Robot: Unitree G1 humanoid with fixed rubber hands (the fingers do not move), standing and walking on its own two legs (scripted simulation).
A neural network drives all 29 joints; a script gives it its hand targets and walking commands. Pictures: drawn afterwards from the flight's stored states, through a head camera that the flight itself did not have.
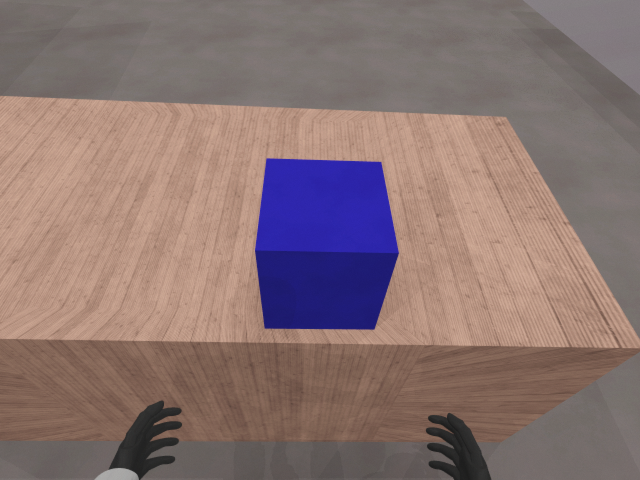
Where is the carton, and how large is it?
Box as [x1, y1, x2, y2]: [255, 158, 398, 329]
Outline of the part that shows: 266,158 255,246 265,328 373,329 398,254 381,163 368,161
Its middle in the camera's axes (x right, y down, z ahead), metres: +0.00 +0.01 +0.66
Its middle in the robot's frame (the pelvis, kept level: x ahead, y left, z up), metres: +0.48 +0.00 -0.03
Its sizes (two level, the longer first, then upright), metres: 0.199 0.193 0.214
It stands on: a pedestal, 0.64 m high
